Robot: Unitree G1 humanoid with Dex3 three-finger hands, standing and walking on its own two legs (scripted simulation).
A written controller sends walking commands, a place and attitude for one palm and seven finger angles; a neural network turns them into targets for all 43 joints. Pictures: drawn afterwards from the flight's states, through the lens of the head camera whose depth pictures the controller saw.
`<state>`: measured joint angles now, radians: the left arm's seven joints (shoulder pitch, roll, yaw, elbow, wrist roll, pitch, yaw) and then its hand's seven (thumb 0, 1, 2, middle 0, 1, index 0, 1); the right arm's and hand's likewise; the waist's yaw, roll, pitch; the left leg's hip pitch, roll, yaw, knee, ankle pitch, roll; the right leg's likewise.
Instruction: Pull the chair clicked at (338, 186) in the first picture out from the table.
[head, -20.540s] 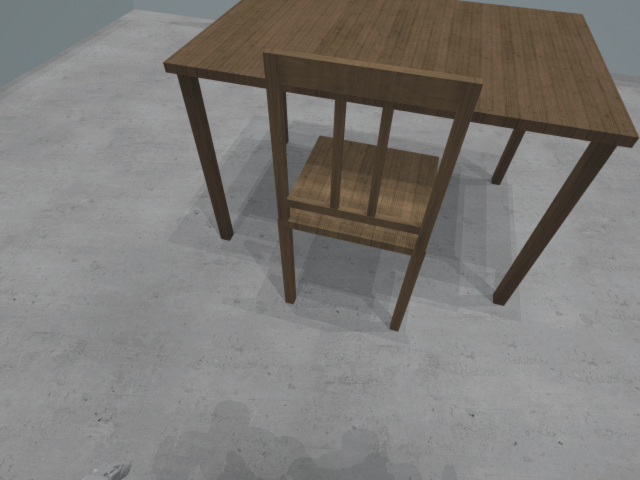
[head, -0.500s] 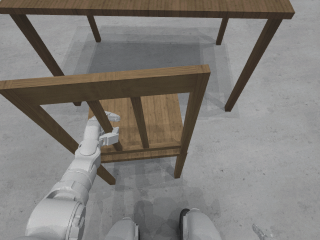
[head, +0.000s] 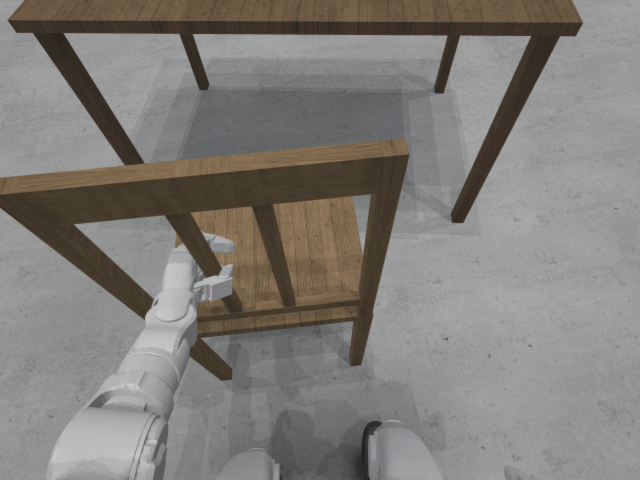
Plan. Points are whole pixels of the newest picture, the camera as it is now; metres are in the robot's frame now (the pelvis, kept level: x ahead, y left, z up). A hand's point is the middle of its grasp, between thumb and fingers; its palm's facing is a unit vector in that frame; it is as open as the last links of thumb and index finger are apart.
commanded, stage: step backward, pulling the chair out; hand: left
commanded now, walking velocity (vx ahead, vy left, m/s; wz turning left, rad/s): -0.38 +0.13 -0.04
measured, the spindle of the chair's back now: (212, 269) +0.39 +0.17 -0.06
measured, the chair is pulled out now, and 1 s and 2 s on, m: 0.35 0.39 0.40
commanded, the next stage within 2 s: none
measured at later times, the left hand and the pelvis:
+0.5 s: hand (215, 297) +0.35 +0.16 -0.05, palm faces +0.04 -0.98 -0.21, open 5.6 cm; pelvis -0.02 +0.02 +0.00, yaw -2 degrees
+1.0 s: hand (213, 305) +0.33 +0.16 -0.05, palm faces +0.07 -0.97 -0.23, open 5.7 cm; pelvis -0.04 +0.00 +0.00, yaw -2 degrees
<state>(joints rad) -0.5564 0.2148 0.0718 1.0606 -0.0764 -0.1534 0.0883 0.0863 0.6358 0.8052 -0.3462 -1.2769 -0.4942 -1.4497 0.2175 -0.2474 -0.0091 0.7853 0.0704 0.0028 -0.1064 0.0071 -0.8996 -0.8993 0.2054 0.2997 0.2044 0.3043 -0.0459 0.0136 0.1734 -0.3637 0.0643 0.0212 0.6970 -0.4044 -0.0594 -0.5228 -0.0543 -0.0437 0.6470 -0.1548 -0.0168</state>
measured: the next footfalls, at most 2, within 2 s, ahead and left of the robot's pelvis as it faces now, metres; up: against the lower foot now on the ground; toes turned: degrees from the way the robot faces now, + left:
right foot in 0.58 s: +0.10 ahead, -0.12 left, +0.00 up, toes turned -8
